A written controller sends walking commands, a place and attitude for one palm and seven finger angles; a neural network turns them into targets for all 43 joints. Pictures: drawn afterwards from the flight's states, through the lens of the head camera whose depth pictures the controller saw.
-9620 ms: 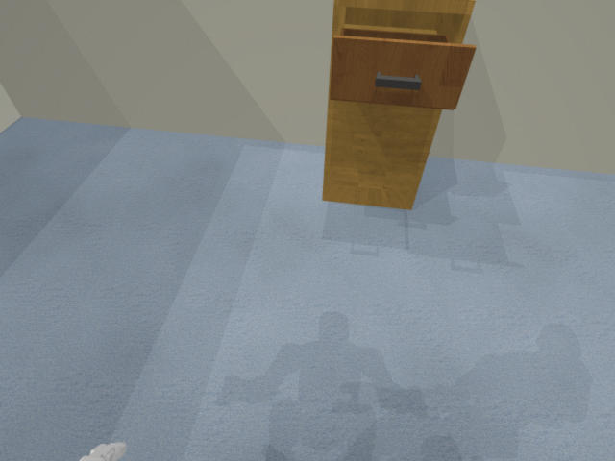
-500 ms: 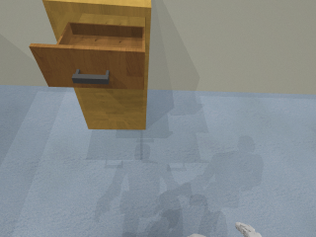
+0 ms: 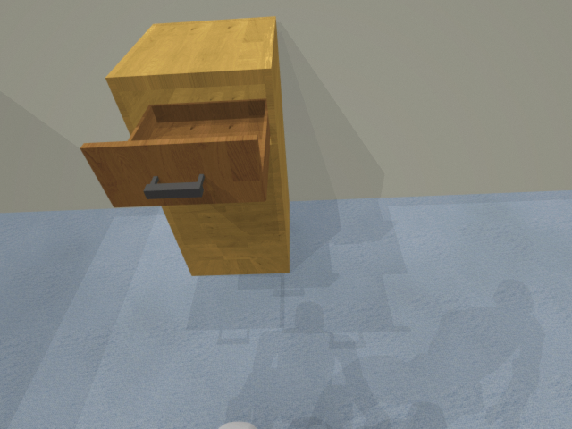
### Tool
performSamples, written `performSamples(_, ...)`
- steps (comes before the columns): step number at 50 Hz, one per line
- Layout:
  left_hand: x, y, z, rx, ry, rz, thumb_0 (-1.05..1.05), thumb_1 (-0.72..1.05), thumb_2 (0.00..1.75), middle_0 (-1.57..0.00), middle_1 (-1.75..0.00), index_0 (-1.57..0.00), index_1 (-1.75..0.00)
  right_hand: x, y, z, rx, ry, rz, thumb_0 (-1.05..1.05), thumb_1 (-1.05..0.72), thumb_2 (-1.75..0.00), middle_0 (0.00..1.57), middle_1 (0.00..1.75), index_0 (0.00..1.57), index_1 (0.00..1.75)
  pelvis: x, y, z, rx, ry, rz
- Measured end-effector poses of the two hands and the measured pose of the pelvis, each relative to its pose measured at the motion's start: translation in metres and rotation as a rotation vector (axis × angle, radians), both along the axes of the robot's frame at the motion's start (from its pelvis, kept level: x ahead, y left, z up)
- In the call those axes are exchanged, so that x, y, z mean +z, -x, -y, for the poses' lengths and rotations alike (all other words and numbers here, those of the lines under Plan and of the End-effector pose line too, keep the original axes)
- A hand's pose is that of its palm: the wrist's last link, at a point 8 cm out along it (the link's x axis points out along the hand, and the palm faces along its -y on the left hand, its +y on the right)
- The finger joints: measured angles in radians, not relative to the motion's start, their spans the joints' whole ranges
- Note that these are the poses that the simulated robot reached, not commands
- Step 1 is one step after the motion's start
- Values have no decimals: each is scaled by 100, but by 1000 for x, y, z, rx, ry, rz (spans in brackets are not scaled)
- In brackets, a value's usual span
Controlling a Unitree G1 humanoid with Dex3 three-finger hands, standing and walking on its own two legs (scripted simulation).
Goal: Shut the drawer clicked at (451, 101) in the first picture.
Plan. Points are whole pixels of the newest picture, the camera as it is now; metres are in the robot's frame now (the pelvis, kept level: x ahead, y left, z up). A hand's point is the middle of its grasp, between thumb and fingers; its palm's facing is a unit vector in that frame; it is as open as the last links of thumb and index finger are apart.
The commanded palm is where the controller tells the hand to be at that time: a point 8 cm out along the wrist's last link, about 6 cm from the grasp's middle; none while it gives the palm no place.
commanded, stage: take the last steps up to it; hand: left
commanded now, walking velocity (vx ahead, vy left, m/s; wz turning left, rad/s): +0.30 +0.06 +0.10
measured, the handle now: (176, 184) +0.62 +0.29 -0.01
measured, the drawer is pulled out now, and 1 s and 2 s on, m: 0.26 0.26 0.26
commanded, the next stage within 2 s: come to a stop and stand still in 0.76 s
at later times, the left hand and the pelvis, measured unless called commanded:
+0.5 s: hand out of the picture +0.09 +0.25 -0.19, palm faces +0.12 -0.98 -0.16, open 7.4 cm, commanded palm none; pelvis +0.15 +0.09 -0.01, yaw +1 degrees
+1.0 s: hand (206, 316) +0.38 +0.20 -0.17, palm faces -0.02 -0.98 -0.21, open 7.3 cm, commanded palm none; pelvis +0.28 +0.04 -0.02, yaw -1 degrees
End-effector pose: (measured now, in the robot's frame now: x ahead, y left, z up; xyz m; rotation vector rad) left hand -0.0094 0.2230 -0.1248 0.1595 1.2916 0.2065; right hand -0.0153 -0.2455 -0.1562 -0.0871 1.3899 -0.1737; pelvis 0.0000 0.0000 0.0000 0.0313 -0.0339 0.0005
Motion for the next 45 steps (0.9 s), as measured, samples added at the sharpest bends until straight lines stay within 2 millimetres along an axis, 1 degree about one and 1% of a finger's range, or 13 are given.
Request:
performSamples(4,-1,28,10,55,32,-105,0,91,90,-20,-30,-20,-29,4,-17,-3,18,1,-24,1,-91,-90,20,30,20,30,3,-17,-3,21,4,-6)
performSamples(8,-5,48,16,117,71,-196,0,91,90,-20,-30,-20,-29,4,-52,-18,60,-2,-31,1,-91,-90,19,30,20,30,0,-39,-12,40,16,-13)
performSamples(13,-11,58,12,180,121,-309,0,91,90,-20,-30,-20,-29,3,-130,-52,133,-7,41,1,-91,-90,19,30,20,30,-7,-70,-35,53,30,-24)
performSamples(16,-22,52,-1,202,149,-366,0,91,90,-20,-30,-20,-29,2,-186,-77,174,8,131,1,-92,-90,20,30,20,30,-17,-94,-54,52,37,-30)
performSamples(18,-33,40,-16,199,162,-392,0,90,90,-20,-30,-20,-29,-2,-218,-92,184,26,207,1,-92,-90,20,30,20,30,-27,-107,-68,48,42,-28)
performSamples(21,-39,-2,-44,163,143,-354,0,91,90,-20,-30,-20,-29,5,-240,-109,163,30,261,0,-92,-90,20,30,20,30,-25,-123,-80,27,33,-9)
performSamples(25,-37,-89,-81,93,94,-189,0,91,90,-19,-30,-20,-29,19,-249,-113,88,60,292,-2,-95,-90,20,30,21,30,-13,-145,-90,9,20,3)
performSamples(28,-31,-157,-100,53,59,-48,0,91,90,-19,-30,-19,-29,22,-246,-111,73,70,263,-2,-95,-90,20,30,21,30,-8,-162,-94,4,11,5)
performSamples(31,-21,-217,-109,21,37,67,0,91,90,-19,-30,-19,-29,18,-235,-113,53,60,201,-2,-94,-90,20,30,20,30,-5,-179,-96,1,4,5)
performSamples(34,-13,-265,-109,-12,26,135,0,91,90,-19,-30,-19,-29,12,-220,-116,23,38,124,-1,-93,-90,20,30,20,30,-4,-196,-94,-3,-1,7)
performSamples(37,-7,-304,-102,-51,22,163,0,91,90,-19,-30,-19,-29,6,-204,-119,-13,11,43,0,-92,-90,20,30,20,30,-5,-213,-90,-9,-1,7)
performSamples(42,-8,-356,-75,-128,20,151,0,91,90,-19,-30,-19,-29,-3,-183,-117,-84,-33,-93,0,-91,-90,20,30,20,30,-9,-244,-73,-31,-2,2)
performSamples(45,-17,-380,-55,-160,18,152,0,91,90,-19,-30,-19,-29,-11,-177,-110,-116,-58,-170,0,-91,-90,20,30,20,30,-20,-265,-56,-37,-5,-2)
